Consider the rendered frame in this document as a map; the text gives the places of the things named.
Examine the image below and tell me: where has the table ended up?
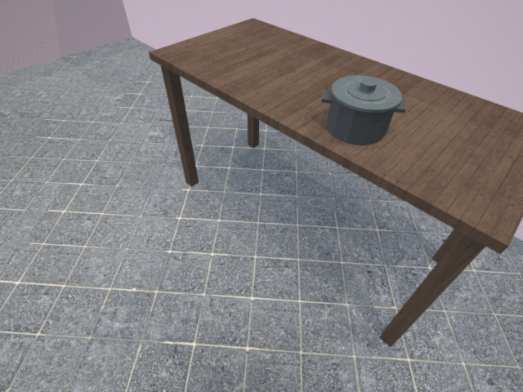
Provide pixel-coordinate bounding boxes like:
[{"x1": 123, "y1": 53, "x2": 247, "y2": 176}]
[{"x1": 149, "y1": 18, "x2": 523, "y2": 347}]

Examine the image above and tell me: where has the lid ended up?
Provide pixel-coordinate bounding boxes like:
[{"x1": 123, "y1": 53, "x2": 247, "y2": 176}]
[{"x1": 331, "y1": 75, "x2": 402, "y2": 113}]

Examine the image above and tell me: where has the pot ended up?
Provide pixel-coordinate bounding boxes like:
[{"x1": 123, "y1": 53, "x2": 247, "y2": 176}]
[{"x1": 321, "y1": 90, "x2": 406, "y2": 145}]

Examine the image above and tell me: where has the knob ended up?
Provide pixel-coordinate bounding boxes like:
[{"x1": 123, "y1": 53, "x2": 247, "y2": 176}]
[{"x1": 360, "y1": 78, "x2": 377, "y2": 91}]

